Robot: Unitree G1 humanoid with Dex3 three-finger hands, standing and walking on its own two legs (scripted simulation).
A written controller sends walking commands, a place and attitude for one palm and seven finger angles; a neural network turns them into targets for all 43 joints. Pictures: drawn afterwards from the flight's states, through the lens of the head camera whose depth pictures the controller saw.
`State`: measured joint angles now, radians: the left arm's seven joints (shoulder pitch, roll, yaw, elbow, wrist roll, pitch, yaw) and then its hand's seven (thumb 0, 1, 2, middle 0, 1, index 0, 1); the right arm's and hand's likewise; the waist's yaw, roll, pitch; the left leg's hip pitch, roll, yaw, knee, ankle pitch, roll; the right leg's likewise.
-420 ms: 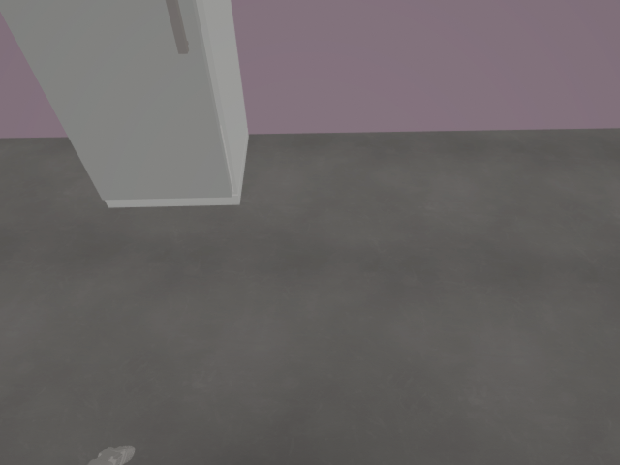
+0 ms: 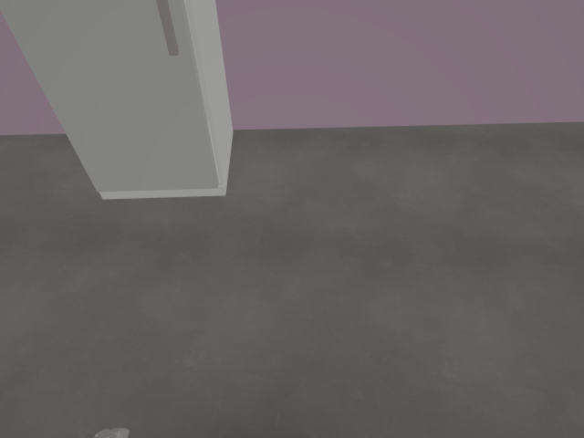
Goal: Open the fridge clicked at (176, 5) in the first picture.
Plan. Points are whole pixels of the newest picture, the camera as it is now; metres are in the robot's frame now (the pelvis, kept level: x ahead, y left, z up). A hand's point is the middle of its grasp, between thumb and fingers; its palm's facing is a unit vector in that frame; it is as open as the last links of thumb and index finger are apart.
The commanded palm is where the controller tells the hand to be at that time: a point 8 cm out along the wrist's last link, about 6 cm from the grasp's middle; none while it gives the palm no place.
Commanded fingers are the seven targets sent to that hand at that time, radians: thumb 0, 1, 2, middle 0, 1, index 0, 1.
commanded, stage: stand and wait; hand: right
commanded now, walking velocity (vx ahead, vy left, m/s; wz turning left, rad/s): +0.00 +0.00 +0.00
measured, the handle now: (164, 0) +1.28 +0.48 +0.14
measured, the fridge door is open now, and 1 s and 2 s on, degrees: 0 0 0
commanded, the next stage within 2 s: look at it before walking up in 0.40 s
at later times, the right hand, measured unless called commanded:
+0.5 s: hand out of the picture +0.07 -0.24 -0.15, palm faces -0.04 +0.94 -0.33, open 7.4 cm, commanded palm none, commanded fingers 0.00 -0.90 -0.90 0.20 0.30 0.20 0.30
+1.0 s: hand out of the picture +0.09 -0.23 -0.15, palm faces -0.03 +0.94 -0.33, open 7.4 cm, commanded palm none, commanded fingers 0.00 -0.90 -0.90 0.20 0.30 0.20 0.30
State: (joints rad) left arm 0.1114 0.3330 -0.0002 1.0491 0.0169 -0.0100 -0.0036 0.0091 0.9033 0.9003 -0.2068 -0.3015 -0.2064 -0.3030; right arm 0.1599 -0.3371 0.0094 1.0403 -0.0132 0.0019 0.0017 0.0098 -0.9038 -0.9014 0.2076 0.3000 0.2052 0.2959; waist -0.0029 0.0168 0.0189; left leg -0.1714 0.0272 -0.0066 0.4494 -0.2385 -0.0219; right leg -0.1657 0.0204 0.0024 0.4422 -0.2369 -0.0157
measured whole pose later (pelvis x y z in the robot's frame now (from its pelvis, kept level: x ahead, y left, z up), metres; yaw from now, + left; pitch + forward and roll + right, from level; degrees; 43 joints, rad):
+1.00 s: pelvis +0.01 +0.01 +0.00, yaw +0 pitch -2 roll +0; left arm 0.10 0.34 0.00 1.11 0.01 -0.01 0.00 0.01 0.90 0.90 -0.21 -0.30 -0.21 -0.30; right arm 0.13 -0.34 0.00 1.08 -0.01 -0.01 0.00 0.01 -0.90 -0.90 0.21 0.30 0.20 0.30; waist 0.00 0.01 0.03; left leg -0.15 0.01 0.00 0.39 -0.21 0.00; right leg -0.14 0.00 0.01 0.38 -0.21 0.01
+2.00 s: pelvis +0.02 +0.04 +0.00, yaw +24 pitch +2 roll +0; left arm 0.15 0.26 0.07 0.94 0.03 0.02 -0.01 0.01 0.91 0.90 -0.20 -0.30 -0.20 -0.30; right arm 0.37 -0.20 -0.06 0.96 -0.03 -0.02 0.01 0.01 -0.90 -0.90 0.21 0.30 0.20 0.30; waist -0.06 0.00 -0.01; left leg -0.21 -0.11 -0.16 0.37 -0.18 0.06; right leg -0.45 -0.05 0.01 0.86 -0.33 0.08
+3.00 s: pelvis +0.34 +0.23 -0.01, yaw +57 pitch +1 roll +0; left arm 0.19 0.18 0.05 0.95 0.03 -0.04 0.00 0.01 0.93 0.90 -0.20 -0.30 -0.20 -0.30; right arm 0.29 -0.20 -0.06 1.03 -0.02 -0.07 0.00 0.00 -0.93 -0.90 0.20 0.30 0.20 0.30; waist 0.02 -0.02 0.03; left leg -0.10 -0.08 0.06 0.42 -0.35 0.09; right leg -0.65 -0.19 -0.04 1.03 -0.20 0.07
